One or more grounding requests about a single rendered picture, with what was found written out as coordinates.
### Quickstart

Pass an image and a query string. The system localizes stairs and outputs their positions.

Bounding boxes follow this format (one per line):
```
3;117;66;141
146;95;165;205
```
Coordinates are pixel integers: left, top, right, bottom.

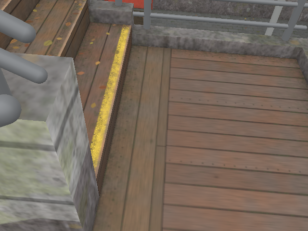
0;0;132;196

